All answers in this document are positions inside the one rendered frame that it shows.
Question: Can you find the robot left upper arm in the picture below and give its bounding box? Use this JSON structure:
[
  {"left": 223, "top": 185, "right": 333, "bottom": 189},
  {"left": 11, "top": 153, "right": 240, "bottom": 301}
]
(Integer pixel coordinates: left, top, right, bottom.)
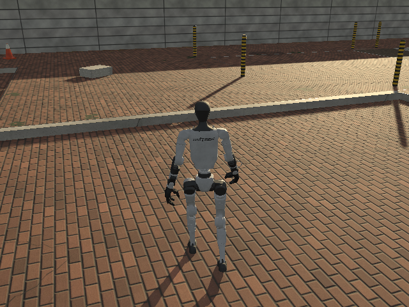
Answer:
[{"left": 174, "top": 129, "right": 190, "bottom": 166}]

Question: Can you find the robot right upper arm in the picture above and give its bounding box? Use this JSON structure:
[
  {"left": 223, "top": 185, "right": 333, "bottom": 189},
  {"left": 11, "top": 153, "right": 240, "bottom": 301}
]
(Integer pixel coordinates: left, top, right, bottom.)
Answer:
[{"left": 217, "top": 128, "right": 234, "bottom": 162}]

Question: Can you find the robot left forearm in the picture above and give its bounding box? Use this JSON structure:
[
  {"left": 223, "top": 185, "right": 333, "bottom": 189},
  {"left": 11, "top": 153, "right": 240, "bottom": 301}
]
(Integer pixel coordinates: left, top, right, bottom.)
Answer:
[{"left": 166, "top": 156, "right": 180, "bottom": 189}]

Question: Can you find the left robot thigh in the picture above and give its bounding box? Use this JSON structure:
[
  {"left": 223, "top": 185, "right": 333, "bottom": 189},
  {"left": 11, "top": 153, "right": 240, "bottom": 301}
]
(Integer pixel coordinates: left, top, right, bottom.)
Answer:
[{"left": 183, "top": 178, "right": 197, "bottom": 217}]

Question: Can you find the right robot hand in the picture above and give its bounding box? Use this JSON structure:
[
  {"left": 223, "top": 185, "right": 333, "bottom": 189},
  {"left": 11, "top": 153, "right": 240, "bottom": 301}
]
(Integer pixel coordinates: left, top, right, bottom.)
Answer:
[{"left": 225, "top": 172, "right": 239, "bottom": 184}]

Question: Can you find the robot left shin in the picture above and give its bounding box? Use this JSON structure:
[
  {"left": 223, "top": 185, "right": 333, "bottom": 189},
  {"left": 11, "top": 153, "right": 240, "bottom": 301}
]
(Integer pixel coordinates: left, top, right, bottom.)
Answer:
[{"left": 187, "top": 206, "right": 196, "bottom": 246}]

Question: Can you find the left robot hand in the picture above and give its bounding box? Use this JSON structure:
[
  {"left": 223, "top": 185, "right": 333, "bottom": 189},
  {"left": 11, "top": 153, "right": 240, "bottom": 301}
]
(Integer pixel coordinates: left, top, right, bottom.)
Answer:
[{"left": 165, "top": 187, "right": 180, "bottom": 206}]

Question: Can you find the robot right forearm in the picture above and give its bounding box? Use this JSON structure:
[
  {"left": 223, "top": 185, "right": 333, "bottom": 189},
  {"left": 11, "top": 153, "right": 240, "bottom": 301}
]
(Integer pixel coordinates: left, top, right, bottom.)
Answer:
[{"left": 228, "top": 152, "right": 238, "bottom": 175}]

